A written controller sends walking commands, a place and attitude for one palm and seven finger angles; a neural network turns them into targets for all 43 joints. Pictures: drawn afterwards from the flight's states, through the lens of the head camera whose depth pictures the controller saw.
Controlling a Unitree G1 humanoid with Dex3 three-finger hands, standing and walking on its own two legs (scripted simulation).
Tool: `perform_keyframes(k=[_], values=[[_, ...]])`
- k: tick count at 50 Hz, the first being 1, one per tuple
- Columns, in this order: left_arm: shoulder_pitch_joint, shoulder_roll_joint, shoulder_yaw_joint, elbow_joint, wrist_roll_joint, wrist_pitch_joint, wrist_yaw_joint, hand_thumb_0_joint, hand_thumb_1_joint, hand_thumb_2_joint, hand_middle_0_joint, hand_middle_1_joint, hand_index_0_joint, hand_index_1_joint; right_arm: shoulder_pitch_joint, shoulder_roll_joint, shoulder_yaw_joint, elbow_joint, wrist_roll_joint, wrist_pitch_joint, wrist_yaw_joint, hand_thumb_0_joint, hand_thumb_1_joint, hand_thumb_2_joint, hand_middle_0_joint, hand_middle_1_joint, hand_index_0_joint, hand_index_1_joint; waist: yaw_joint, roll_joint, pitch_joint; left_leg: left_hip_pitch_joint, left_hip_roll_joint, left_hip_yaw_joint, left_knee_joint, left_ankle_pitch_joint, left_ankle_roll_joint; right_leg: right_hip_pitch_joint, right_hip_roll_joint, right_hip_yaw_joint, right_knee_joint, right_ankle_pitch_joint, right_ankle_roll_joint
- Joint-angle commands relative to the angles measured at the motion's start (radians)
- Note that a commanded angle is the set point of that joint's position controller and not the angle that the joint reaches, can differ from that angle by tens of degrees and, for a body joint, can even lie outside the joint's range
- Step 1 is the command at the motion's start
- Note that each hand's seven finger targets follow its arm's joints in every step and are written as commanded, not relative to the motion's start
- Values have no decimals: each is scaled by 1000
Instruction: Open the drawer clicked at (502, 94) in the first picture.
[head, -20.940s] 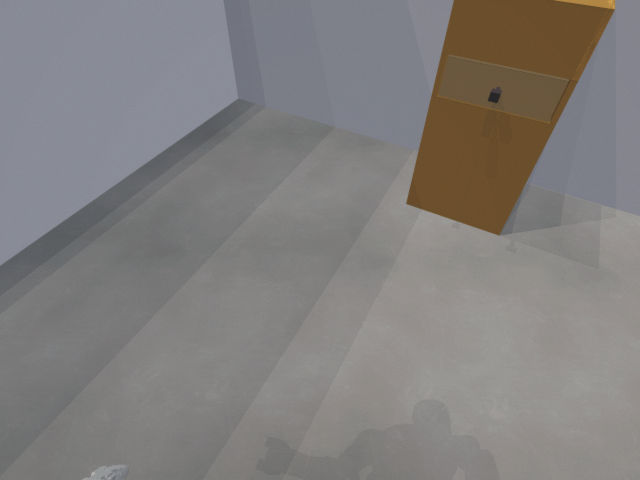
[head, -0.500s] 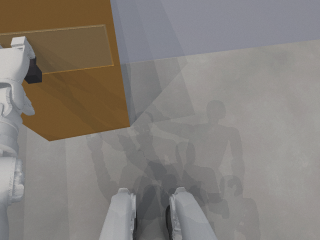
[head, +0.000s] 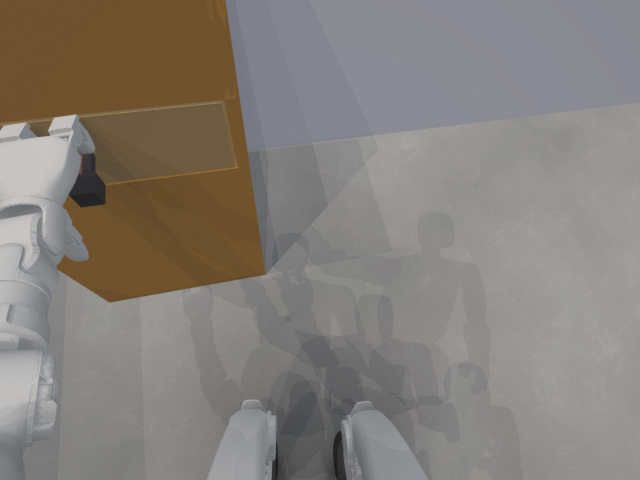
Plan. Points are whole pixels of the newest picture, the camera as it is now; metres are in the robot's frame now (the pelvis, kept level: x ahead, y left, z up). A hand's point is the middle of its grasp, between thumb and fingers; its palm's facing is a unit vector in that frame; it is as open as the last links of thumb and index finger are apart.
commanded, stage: lift the fingers back up to retry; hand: left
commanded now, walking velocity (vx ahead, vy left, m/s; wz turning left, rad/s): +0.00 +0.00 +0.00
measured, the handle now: (88, 178) +0.51 +0.31 -0.04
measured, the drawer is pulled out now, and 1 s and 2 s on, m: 0.00 0.00 0.00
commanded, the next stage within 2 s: re-aim the fingers above the handle in 0.38 s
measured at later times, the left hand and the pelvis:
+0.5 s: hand (50, 182) +0.46 +0.32 +0.02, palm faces -0.06 -0.05 -1.00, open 13.8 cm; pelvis +0.03 +0.01 +0.03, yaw +0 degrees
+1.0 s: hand (52, 181) +0.46 +0.31 +0.02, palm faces -0.06 -0.02 -1.00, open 13.8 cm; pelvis +0.02 +0.01 +0.03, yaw +0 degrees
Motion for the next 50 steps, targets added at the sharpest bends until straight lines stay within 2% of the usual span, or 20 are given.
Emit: perform_keyframes(k=[1,5,9,10,16,19,20,23,26,27,29,30,34,35,38,44,45,47,49,50], values=[[-332,306,79,-215,-2,4,76,0,-500,300,-300,-1200,-300,-1200,167,-184,-77,-30,-4,10,-8,0,-900,-900,200,300,200,300,23,171,-508,558,5,-4,-180,452,-9,230,11,-19,-158,302,-35],[-311,221,33,-213,-16,25,82,0,-500,300,-300,-1200,-300,-1200,171,-180,-90,-28,-3,25,-2,0,-900,-900,200,300,200,300,3,135,-486,629,10,-5,-214,519,-12,263,14,-22,-203,336,-31],[-286,258,50,-183,-21,45,63,0,-500,300,-300,-1200,-300,-1200,165,-186,-86,-29,3,42,-7,0,-900,-900,200,300,200,300,16,108,-442,614,0,15,-261,476,-2,344,12,-10,-249,349,-30],[-304,257,43,-183,-19,46,59,0,-500,300,-300,-1200,-300,-1200,163,-186,-85,-30,5,45,-10,0,-900,-900,200,300,200,300,7,88,-419,606,0,17,-271,466,1,356,12,-8,-262,352,-29],[-254,182,0,-150,-6,1,36,0,-500,300,-300,-1200,-300,-1200,159,-176,-93,-40,5,51,-10,0,-900,-900,200,300,200,300,5,90,-377,612,3,17,-276,496,-3,332,12,-7,-265,362,-34],[-231,230,58,-169,-4,-31,50,0,-500,300,-300,-1200,-300,-1200,156,-179,-98,-40,0,55,-6,0,-900,-900,200,300,200,300,24,82,-427,616,3,18,-259,531,-4,347,11,-2,-244,389,-34],[-230,205,43,-167,-6,-34,58,0,-500,300,-300,-1200,-300,-1200,155,-177,-100,-41,-4,54,-4,0,-900,-900,200,300,200,300,19,87,-413,608,2,19,-252,540,-5,340,11,-3,-238,397,-34],[-206,266,108,-182,-2,-34,87,0,-500,300,-300,-1200,-300,-1200,148,-185,-100,-38,-11,61,6,0,-900,-900,200,300,200,300,45,90,-456,598,1,22,-238,569,-7,362,11,1,-214,428,-36],[-284,254,78,-182,18,-14,116,0,-500,300,-300,-1200,-300,-1200,143,-186,-101,-36,-8,61,10,0,-900,-900,200,300,200,300,17,104,-430,589,2,18,-239,523,-9,319,11,-4,-218,385,-32],[-281,271,92,-179,16,-6,120,0,-500,300,-300,-1200,-300,-1200,145,-191,-103,-32,-11,62,9,0,-900,-900,200,300,200,300,21,90,-451,599,2,16,-236,521,-7,330,11,-3,-215,384,-32],[-276,274,91,-202,15,2,119,0,-500,300,-300,-1200,-300,-1200,144,-189,-103,-36,-9,64,8,0,-900,-900,200,300,200,300,28,134,-504,647,2,12,-239,563,-16,331,12,-4,-213,395,-32],[-295,229,54,-204,8,7,114,0,-500,300,-300,-1200,-300,-1200,146,-184,-103,-34,-9,60,8,0,-900,-900,200,300,200,300,14,135,-484,653,4,11,-238,555,-16,321,13,-8,-219,384,-33],[-286,224,47,-197,1,17,93,0,-500,300,-300,-1200,-300,-1200,150,-184,-104,-30,-5,59,1,0,-900,-900,200,300,200,300,11,119,-489,687,9,2,-254,559,-18,315,14,-11,-236,366,-30],[-307,170,-2,-193,-3,20,85,0,-500,300,-300,-1200,-300,-1200,151,-179,-103,-29,-5,57,1,0,-900,-900,200,300,200,300,-5,129,-457,686,10,-1,-260,539,-19,299,15,-15,-245,344,-32],[-291,204,32,-161,-9,21,76,0,-500,300,-300,-1200,-300,-1200,151,-184,-98,-23,-6,57,-2,0,-900,-900,200,300,200,300,7,96,-411,653,8,0,-275,494,-13,309,14,-14,-257,321,-35],[-276,241,59,-143,13,21,94,0,-500,300,-300,-1200,-300,-1200,139,-184,-90,-37,-5,60,3,0,-900,-900,200,300,200,300,30,111,-414,627,5,0,-285,467,-16,310,13,-14,-247,298,-37],[-286,206,31,-136,11,25,95,0,-500,300,-300,-1200,-300,-1200,138,-181,-91,-39,-5,57,6,0,-900,-900,200,300,200,300,17,111,-394,615,3,6,-281,443,-11,301,13,-14,-251,289,-38],[-261,229,49,-111,13,35,100,0,-500,300,-300,-1200,-300,-1200,138,-187,-89,-40,-5,57,7,0,-900,-900,200,300,200,300,30,96,-391,597,0,8,-286,427,-9,317,13,-14,-250,284,-39],[-285,249,54,-99,15,39,98,0,-500,300,-300,-1200,-300,-1200,140,-189,-87,-42,0,57,5,0,-900,-900,200,300,200,300,20,69,-391,568,-1,10,-287,396,-5,325,11,-7,-253,281,-33],[-308,214,19,-93,14,43,94,0,-500,300,-300,-1200,-300,-1200,140,-187,-88,-42,0,52,2,0,-900,-900,200,300,200,300,2,70,-369,559,-2,13,-285,376,-1,314,10,-6,-258,271,-34]])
